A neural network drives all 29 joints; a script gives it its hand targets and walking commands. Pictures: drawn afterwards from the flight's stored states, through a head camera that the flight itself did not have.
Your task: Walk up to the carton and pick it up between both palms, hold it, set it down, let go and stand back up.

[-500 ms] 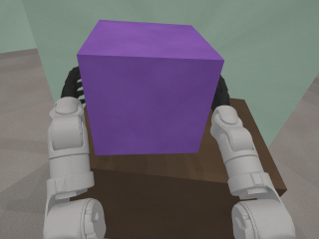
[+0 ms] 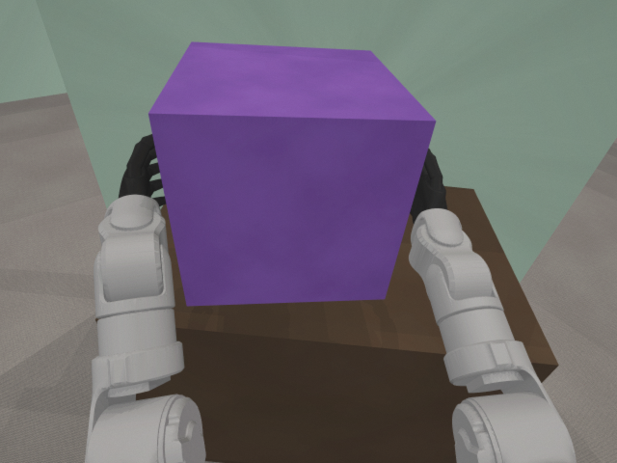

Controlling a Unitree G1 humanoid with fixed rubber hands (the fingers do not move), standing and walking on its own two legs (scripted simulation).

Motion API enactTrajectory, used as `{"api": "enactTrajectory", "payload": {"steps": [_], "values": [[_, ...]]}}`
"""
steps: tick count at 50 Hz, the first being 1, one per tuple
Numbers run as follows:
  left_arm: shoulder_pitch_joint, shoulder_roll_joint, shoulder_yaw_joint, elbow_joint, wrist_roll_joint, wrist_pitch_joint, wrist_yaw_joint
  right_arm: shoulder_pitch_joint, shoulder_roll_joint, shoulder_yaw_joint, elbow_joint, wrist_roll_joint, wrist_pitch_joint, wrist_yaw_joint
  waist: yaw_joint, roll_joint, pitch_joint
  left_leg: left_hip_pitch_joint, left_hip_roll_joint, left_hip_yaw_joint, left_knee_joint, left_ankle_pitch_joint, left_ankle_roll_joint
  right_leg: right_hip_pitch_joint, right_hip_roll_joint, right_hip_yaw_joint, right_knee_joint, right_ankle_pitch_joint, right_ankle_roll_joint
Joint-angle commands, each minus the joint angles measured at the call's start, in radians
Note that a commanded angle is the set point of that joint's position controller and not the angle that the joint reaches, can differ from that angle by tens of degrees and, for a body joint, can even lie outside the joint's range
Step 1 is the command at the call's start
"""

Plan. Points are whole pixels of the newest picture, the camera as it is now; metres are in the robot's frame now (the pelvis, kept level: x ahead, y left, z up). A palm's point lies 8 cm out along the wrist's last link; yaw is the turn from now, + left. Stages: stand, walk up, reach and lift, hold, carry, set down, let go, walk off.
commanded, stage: hold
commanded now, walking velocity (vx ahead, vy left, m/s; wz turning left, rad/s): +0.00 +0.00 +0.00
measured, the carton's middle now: (286, 168) +0.44 +0.00 +0.20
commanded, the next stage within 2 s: none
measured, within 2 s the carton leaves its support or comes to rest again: neither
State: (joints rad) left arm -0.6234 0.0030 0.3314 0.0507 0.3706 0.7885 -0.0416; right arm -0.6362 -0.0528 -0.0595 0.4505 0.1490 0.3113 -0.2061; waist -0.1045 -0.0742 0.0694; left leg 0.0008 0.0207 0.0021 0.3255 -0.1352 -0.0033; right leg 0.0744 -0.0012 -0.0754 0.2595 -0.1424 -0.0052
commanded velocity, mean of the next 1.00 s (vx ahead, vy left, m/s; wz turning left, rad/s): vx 0.00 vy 0.00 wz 0.00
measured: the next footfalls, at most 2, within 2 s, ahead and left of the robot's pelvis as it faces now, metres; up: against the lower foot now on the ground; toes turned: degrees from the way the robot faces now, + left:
none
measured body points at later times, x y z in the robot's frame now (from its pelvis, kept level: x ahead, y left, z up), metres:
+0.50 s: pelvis +0.00 +0.00 +0.00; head -0.05 +0.04 +0.45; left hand +0.37 +0.18 +0.21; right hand +0.37 -0.16 +0.21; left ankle +0.04 +0.12 -0.75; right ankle +0.02 -0.11 -0.75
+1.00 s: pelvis +0.00 -0.01 +0.00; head -0.05 +0.02 +0.45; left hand +0.38 +0.17 +0.21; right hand +0.37 -0.18 +0.21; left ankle +0.04 +0.12 -0.75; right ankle +0.02 -0.11 -0.75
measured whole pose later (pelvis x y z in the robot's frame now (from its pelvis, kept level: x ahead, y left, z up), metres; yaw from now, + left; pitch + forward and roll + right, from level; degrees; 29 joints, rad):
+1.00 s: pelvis +0.00 -0.01 +0.00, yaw +0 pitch -11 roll -1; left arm -0.66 0.02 0.37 0.12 0.38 0.78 -0.07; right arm -0.70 -0.06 -0.05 0.52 0.16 0.32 -0.21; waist -0.11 -0.06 0.06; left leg 0.02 0.03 0.01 0.32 -0.14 -0.01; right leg 0.08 0.00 -0.08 0.26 -0.15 -0.01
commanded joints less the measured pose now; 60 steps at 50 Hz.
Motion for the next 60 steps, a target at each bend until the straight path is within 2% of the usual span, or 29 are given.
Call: {"api": "enactTrajectory", "payload": {"steps": [1,2,3,4,6,7,8,9,13,14,16,17,19,20,22,24,29,30,31,32,33,36,37,39,43,49,58,59,60], "values": [[-0.692,-0.423,-0.474,-0.157,-0.206,-0.088,-0.174,-0.801,0.445,0.330,-0.301,0.075,-0.070,0.189,-0.009,0.106,-0.447,0.136,-0.043,0.046,-0.031,0.229,-0.002,0.017,0.043,-0.030,-0.034,0.083,0.011],[-0.684,-0.416,-0.452,-0.124,-0.198,-0.086,-0.174,-0.795,0.443,0.320,-0.279,0.072,-0.067,0.189,0.002,0.107,-0.417,0.113,-0.042,0.048,-0.031,0.219,-0.002,0.019,0.040,-0.029,-0.032,0.084,0.011],[-0.668,-0.413,-0.445,-0.124,-0.196,-0.086,-0.177,-0.804,0.455,0.340,-0.313,0.076,-0.070,0.187,0.008,0.076,-0.438,0.112,-0.047,0.049,-0.033,0.231,0.008,0.042,0.038,-0.024,-0.035,0.117,0.017],[-0.664,-0.401,-0.451,-0.134,-0.196,-0.084,-0.178,-0.790,0.458,0.340,-0.312,0.077,-0.067,0.183,0.008,0.076,-0.459,0.123,-0.048,0.054,-0.035,0.239,0.007,0.041,0.035,-0.021,-0.029,0.134,0.023],[-0.636,-0.394,-0.422,-0.075,-0.178,-0.069,-0.184,-0.800,0.442,0.336,-0.286,0.078,-0.059,0.175,0.015,0.074,-0.393,0.109,-0.050,0.058,-0.043,0.197,0.013,0.045,0.031,-0.019,-0.036,0.115,0.026],[-0.632,-0.397,-0.421,-0.097,-0.179,-0.067,-0.190,-0.786,0.438,0.332,-0.286,0.076,-0.059,0.171,0.005,0.074,-0.401,0.105,-0.049,0.059,-0.042,0.203,0.013,0.057,0.030,-0.017,-0.036,0.129,0.026],[-0.634,-0.400,-0.415,-0.089,-0.179,-0.066,-0.194,-0.803,0.440,0.337,-0.302,0.071,-0.060,0.168,0.010,0.055,-0.403,0.104,-0.052,0.061,-0.047,0.195,0.013,0.061,0.034,-0.021,-0.040,0.121,0.025],[-0.618,-0.399,-0.415,-0.089,-0.173,-0.062,-0.201,-0.771,0.443,0.332,-0.290,0.074,-0.055,0.164,0.000,0.062,-0.382,0.118,-0.050,0.062,-0.049,0.203,0.010,0.059,0.029,-0.018,-0.044,0.143,0.025],[-0.659,-0.392,-0.392,-0.071,-0.168,-0.067,-0.212,-0.807,0.433,0.299,-0.278,0.055,-0.058,0.170,0.008,0.074,-0.360,0.061,-0.048,0.067,-0.070,0.131,0.018,0.045,0.028,-0.019,-0.051,0.046,0.024],[-0.669,-0.396,-0.393,-0.066,-0.172,-0.070,-0.212,-0.808,0.431,0.287,-0.269,0.051,-0.058,0.173,-0.001,0.076,-0.361,0.073,-0.045,0.062,-0.079,0.105,0.018,0.030,0.026,-0.023,-0.055,0.021,0.021],[-0.720,-0.404,-0.417,-0.102,-0.193,-0.086,-0.205,-0.814,0.448,0.287,-0.265,0.050,-0.067,0.181,-0.007,0.094,-0.418,0.084,-0.045,0.057,-0.065,0.115,0.017,0.027,0.024,-0.021,-0.042,0.029,0.018],[-0.745,-0.419,-0.447,-0.122,-0.208,-0.092,-0.197,-0.825,0.461,0.289,-0.291,0.057,-0.073,0.184,-0.013,0.110,-0.438,0.102,-0.039,0.051,-0.054,0.159,0.010,0.013,0.031,-0.024,-0.035,0.059,0.016],[-0.717,-0.418,-0.455,-0.113,-0.201,-0.088,-0.188,-0.800,0.444,0.291,-0.262,0.059,-0.070,0.186,-0.015,0.131,-0.428,0.128,-0.038,0.052,-0.042,0.190,-0.002,0.012,0.033,-0.026,-0.039,0.068,0.012],[-0.704,-0.423,-0.461,-0.104,-0.196,-0.081,-0.188,-0.791,0.432,0.288,-0.252,0.055,-0.070,0.187,-0.027,0.143,-0.423,0.140,-0.032,0.043,-0.041,0.196,-0.010,0.012,0.038,-0.033,-0.037,0.066,0.008],[-0.685,-0.420,-0.461,-0.119,-0.192,-0.077,-0.189,-0.779,0.427,0.288,-0.264,0.056,-0.070,0.185,-0.026,0.134,-0.433,0.141,-0.036,0.047,-0.034,0.213,-0.013,0.017,0.038,-0.033,-0.036,0.082,0.009],[-0.693,-0.415,-0.452,-0.118,-0.197,-0.079,-0.188,-0.801,0.424,0.289,-0.268,0.056,-0.070,0.184,-0.024,0.127,-0.434,0.127,-0.041,0.052,-0.040,0.173,-0.005,0.013,0.031,-0.031,-0.039,0.064,0.013],[-0.665,-0.396,-0.432,-0.122,-0.182,-0.077,-0.192,-0.771,0.420,0.309,-0.253,0.063,-0.069,0.178,-0.017,0.117,-0.426,0.118,-0.042,0.051,-0.036,0.220,-0.003,0.057,0.028,-0.026,-0.035,0.110,0.016],[-0.693,-0.358,-0.385,0.005,-0.149,-0.064,-0.197,-0.818,0.356,0.212,-0.176,0.047,-0.056,0.190,-0.025,0.147,-0.325,0.088,-0.040,0.048,-0.073,0.072,-0.020,-0.024,0.036,-0.050,-0.038,-0.015,0.020],[-0.689,-0.386,-0.365,0.003,-0.133,-0.063,-0.205,-0.818,0.369,0.209,-0.167,0.035,-0.063,0.203,-0.018,0.117,-0.310,0.037,-0.039,0.062,-0.108,0.025,-0.007,0.000,0.040,-0.050,-0.024,-0.039,0.021],[-0.688,-0.382,-0.365,-0.012,-0.136,-0.065,-0.203,-0.813,0.370,0.210,-0.169,0.034,-0.070,0.208,-0.008,0.126,-0.326,0.029,-0.034,0.060,-0.116,0.002,-0.002,0.015,0.038,-0.046,-0.021,-0.043,0.015],[-0.697,-0.391,-0.384,-0.033,-0.152,-0.069,-0.198,-0.840,0.384,0.219,-0.194,0.038,-0.082,0.211,-0.002,0.125,-0.368,0.052,-0.030,0.059,-0.105,0.033,-0.003,0.016,0.042,-0.048,-0.015,-0.026,0.014],[-0.733,-0.415,-0.440,-0.093,-0.203,-0.096,-0.176,-0.916,0.422,0.279,-0.272,0.071,-0.106,0.205,-0.001,0.110,-0.529,0.206,-0.036,0.046,-0.008,0.270,-0.011,0.004,0.057,-0.043,-0.012,0.120,0.017],[-0.729,-0.413,-0.440,-0.095,-0.209,-0.102,-0.172,-0.913,0.426,0.299,-0.277,0.082,-0.101,0.198,0.000,0.102,-0.548,0.223,-0.042,0.043,0.010,0.309,-0.010,0.011,0.058,-0.038,-0.011,0.162,0.023],[-0.705,-0.394,-0.409,-0.074,-0.198,-0.101,-0.175,-0.878,0.425,0.316,-0.247,0.088,-0.082,0.185,0.003,0.079,-0.516,0.197,-0.053,0.045,0.009,0.303,-0.002,0.030,0.053,-0.030,-0.015,0.193,0.034],[-0.682,-0.372,-0.359,-0.041,-0.166,-0.082,-0.197,-0.825,0.429,0.305,-0.193,0.084,-0.057,0.174,0.012,0.067,-0.420,0.118,-0.056,0.056,-0.035,0.201,0.008,0.045,0.041,-0.023,-0.028,0.143,0.036],[-0.694,-0.379,-0.376,-0.066,-0.173,-0.085,-0.212,-0.827,0.438,0.311,-0.236,0.099,-0.053,0.158,-0.008,0.083,-0.430,0.147,-0.062,0.055,-0.015,0.258,-0.004,0.056,0.042,-0.023,-0.027,0.199,0.041],[-0.702,-0.379,-0.394,-0.076,-0.177,-0.087,-0.219,-0.805,0.429,0.293,-0.248,0.085,-0.049,0.157,-0.028,0.106,-0.402,0.146,-0.057,0.053,-0.027,0.230,-0.016,0.033,0.040,-0.033,-0.029,0.155,0.038],[-0.693,-0.440,-0.492,-0.224,-0.233,-0.100,-0.209,-0.787,0.486,0.377,-0.393,0.124,-0.063,0.152,-0.022,0.096,-0.541,0.171,-0.058,0.044,0.011,0.375,-0.012,0.095,0.047,-0.024,-0.004,0.310,0.040],[-0.676,-0.425,-0.489,-0.168,-0.229,-0.097,-0.203,-0.780,0.470,0.377,-0.367,0.128,-0.052,0.142,-0.035,0.092,-0.506,0.164,-0.058,0.031,0.019,0.392,-0.016,0.086,0.040,-0.015,-0.006,0.334,0.033]]}}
